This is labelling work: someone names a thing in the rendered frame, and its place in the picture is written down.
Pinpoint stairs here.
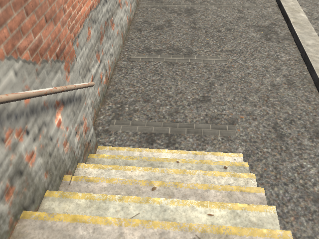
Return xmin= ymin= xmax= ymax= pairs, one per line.
xmin=10 ymin=145 xmax=293 ymax=239

